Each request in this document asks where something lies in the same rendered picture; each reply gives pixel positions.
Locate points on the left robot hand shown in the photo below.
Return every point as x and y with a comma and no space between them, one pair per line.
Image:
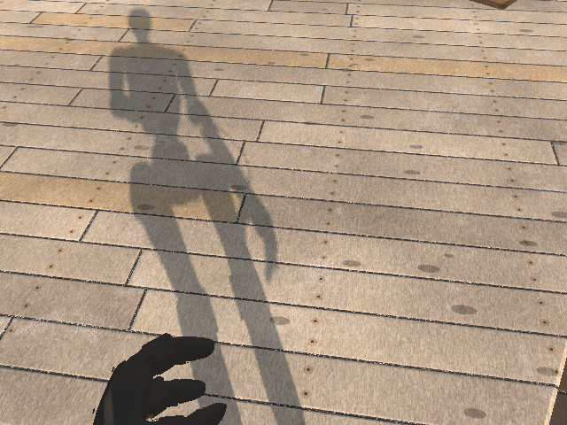
132,396

